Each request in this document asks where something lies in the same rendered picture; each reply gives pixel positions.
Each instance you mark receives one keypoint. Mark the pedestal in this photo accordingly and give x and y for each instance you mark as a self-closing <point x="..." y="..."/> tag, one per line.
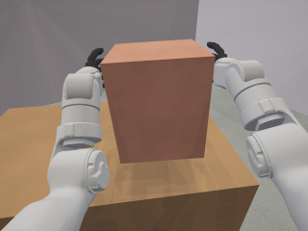
<point x="212" y="193"/>

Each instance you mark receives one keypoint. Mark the right robot forearm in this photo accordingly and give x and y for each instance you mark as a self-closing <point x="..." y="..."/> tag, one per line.
<point x="259" y="106"/>

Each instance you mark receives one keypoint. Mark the robot right hand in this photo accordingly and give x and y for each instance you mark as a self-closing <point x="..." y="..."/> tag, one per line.
<point x="218" y="49"/>

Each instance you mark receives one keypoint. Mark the robot right upper arm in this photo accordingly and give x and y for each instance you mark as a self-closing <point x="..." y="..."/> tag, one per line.
<point x="280" y="153"/>

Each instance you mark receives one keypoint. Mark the left robot forearm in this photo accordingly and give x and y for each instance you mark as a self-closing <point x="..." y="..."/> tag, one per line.
<point x="80" y="112"/>

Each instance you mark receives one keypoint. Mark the carton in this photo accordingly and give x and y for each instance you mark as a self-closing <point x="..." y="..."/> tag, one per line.
<point x="159" y="95"/>

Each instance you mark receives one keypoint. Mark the robot left hand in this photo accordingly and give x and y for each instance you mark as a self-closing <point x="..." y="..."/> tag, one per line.
<point x="93" y="62"/>

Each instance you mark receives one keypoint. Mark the robot left upper arm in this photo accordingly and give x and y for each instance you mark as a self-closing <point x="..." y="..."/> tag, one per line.
<point x="75" y="177"/>

